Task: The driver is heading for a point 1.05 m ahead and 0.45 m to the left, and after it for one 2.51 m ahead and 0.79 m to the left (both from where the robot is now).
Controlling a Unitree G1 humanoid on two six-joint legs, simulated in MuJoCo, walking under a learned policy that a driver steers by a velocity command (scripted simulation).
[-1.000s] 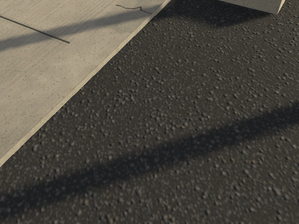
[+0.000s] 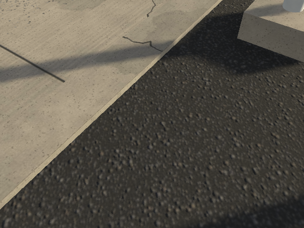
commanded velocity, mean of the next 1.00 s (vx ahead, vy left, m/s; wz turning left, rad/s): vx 0.50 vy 0.00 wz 0.50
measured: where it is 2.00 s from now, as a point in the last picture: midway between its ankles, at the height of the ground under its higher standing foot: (74, 123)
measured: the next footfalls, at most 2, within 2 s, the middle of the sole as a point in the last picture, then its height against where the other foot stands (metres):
left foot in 0.18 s outside the picture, level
right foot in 0.66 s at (167, 203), level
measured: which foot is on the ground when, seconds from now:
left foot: up 0.00-0.16, down 0.18-0.68, up 0.70-1.00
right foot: down 0.00-0.20, up 0.22-0.64, down 0.66-1.00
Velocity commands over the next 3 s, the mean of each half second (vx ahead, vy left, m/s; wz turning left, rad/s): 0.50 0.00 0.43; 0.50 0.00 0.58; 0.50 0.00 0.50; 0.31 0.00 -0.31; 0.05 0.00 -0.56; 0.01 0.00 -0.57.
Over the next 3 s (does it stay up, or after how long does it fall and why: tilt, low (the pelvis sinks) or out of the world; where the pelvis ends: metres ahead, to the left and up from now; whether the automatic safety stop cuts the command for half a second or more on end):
stays up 1.02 0.51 0.03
